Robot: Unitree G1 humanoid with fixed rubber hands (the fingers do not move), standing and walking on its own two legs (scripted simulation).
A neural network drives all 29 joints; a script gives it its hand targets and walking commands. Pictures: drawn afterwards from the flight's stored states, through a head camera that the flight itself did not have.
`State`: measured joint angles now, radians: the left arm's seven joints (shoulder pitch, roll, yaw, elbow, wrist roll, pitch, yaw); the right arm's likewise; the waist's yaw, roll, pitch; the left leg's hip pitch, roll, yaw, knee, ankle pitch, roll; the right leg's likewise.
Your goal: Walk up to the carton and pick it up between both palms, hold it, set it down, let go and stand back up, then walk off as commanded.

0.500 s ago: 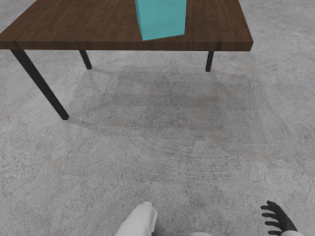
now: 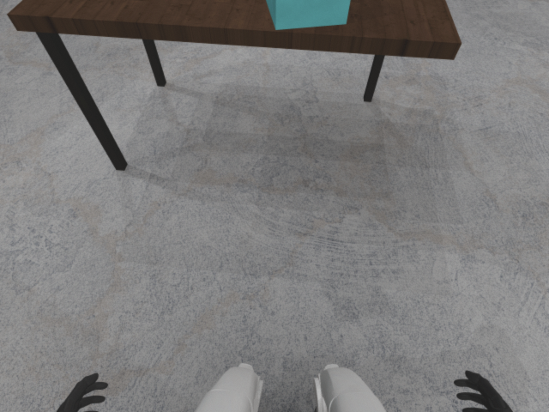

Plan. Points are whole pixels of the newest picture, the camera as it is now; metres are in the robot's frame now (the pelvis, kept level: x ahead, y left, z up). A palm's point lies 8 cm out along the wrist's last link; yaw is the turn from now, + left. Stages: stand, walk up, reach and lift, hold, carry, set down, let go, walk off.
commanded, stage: walk off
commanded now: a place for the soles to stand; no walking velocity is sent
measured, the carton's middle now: out of the picture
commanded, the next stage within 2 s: stand in 1.56 s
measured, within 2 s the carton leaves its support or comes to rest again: neither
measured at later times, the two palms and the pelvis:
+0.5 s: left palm out of the picture -0.02 +0.26 -0.06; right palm out of the picture +0.08 -0.36 -0.08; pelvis -0.06 -0.06 +0.02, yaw -1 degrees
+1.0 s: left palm out of the picture +0.07 +0.29 -0.07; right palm out of the picture +0.09 -0.32 -0.07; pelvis -0.03 -0.02 +0.02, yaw +0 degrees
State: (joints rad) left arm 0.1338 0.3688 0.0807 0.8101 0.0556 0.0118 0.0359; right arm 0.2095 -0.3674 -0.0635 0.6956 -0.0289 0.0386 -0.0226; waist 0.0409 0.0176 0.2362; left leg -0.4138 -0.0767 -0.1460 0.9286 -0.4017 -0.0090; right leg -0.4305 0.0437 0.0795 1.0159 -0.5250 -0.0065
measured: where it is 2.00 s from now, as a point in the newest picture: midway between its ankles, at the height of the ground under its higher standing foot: outside the picture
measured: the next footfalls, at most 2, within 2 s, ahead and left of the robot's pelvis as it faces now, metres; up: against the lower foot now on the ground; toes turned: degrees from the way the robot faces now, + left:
right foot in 0.32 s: +0.02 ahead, -0.15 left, +0.00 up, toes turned +3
left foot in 0.84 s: +0.03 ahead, +0.12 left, +0.00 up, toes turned -9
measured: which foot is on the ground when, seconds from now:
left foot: down 0.00-0.36, up 0.38-0.82, down 0.84-1.00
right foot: up 0.00-0.30, down 0.32-1.00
